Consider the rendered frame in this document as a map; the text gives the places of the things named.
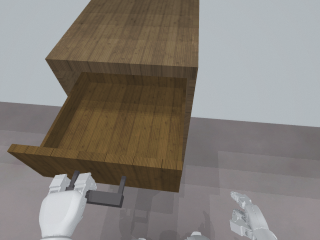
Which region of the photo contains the drawer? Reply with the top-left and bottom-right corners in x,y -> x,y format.
7,72 -> 187,193

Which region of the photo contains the robot right hand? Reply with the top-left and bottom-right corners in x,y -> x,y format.
229,191 -> 269,239

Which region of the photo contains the robot left hand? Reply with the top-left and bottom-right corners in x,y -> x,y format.
39,172 -> 97,238

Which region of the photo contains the handle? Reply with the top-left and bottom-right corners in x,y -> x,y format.
65,170 -> 127,208

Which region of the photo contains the robot right shin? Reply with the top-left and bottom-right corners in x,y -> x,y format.
191,231 -> 201,236

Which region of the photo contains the right robot forearm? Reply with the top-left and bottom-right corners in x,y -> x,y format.
251,228 -> 278,240

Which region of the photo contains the cabinet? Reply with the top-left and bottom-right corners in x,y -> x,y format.
45,0 -> 200,177

